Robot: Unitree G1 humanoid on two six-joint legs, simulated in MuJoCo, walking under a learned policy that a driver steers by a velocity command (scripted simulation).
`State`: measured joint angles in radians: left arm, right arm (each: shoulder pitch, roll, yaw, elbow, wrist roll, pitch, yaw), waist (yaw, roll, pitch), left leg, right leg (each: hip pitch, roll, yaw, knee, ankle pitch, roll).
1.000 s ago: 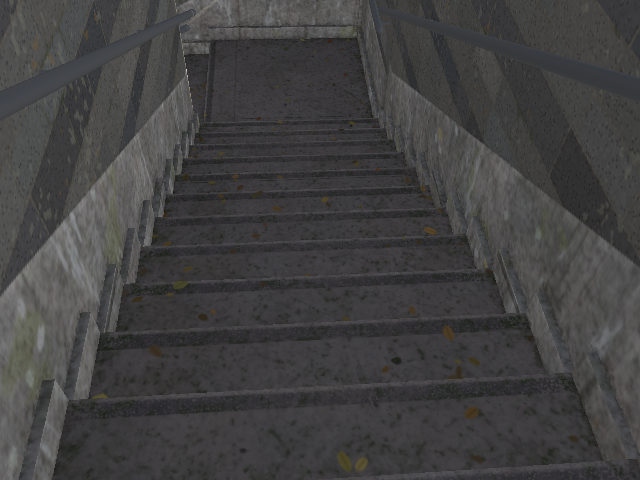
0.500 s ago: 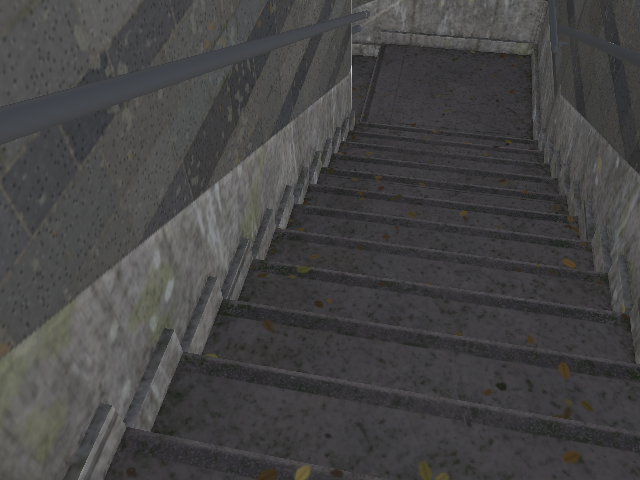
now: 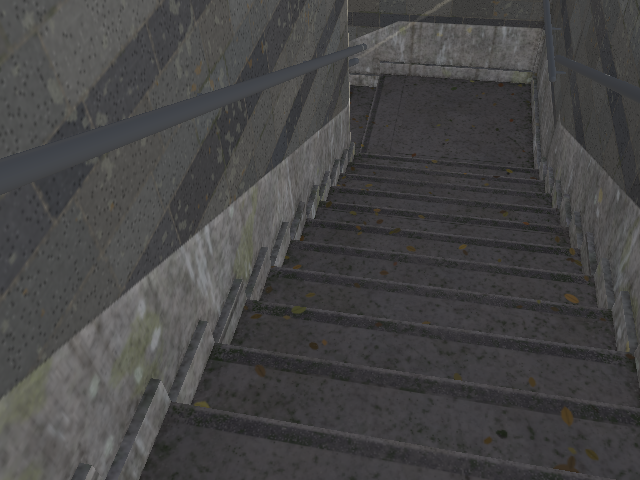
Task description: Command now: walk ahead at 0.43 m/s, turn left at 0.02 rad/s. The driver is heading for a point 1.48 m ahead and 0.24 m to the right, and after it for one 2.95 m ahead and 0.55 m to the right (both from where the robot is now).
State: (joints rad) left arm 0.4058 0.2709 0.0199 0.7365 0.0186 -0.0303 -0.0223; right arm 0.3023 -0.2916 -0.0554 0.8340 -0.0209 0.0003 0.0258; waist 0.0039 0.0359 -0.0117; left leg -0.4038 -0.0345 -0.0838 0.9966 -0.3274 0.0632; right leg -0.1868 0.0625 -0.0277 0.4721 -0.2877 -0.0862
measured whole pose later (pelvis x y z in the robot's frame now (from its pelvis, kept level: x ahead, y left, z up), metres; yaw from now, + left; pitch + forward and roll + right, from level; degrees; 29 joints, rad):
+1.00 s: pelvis +0.52 +0.02 -0.26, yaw -10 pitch -1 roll +3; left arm 0.06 0.23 0.05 0.86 0.03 -0.02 -0.03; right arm 0.46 -0.21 -0.04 1.00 -0.04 -0.07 -0.05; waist -0.09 -0.03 0.04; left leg -0.13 0.03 0.21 1.11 -0.89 0.02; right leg -0.38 -0.02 -0.04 0.43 0.29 -0.11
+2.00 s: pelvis +1.04 -0.10 -0.50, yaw -25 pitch +0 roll +1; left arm 0.02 0.22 0.04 0.93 0.04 -0.02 -0.03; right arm 0.60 -0.17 0.00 1.05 -0.02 -0.08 -0.04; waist -0.10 -0.04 0.00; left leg -0.15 -0.12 0.01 0.80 -0.65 0.11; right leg -0.61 -0.04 0.04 0.65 0.35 -0.05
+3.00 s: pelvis +1.54 -0.26 -0.77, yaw -2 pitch +0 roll +0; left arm 0.17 0.23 0.05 0.88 0.06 -0.01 0.00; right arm 0.46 -0.20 -0.05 0.99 0.00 -0.03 -0.02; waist -0.03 -0.03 0.00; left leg -0.24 -0.16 -0.07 0.64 -0.39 0.13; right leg -0.76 -0.10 0.08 1.02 0.10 0.03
